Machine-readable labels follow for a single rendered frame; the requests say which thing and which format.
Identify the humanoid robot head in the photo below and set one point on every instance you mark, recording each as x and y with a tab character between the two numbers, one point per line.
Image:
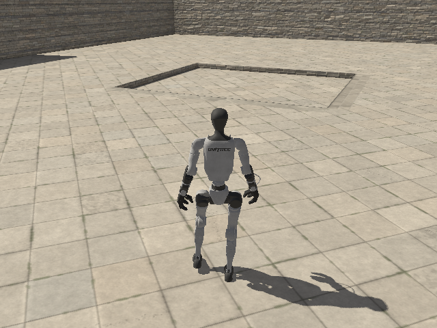
219	118

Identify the robot left upper arm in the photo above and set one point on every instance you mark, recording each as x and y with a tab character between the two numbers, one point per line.
197	144

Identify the robot right upper arm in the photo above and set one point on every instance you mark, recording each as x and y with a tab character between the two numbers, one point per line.
243	154

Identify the left robot forearm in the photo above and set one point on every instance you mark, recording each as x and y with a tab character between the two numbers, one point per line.
186	182

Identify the robot right thigh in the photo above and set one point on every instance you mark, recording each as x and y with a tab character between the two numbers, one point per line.
234	206

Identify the right robot forearm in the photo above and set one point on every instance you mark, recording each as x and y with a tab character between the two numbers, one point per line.
250	179

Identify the right robot hand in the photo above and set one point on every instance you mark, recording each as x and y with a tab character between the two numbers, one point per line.
250	193

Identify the left robot hand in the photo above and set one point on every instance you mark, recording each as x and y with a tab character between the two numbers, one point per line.
181	200

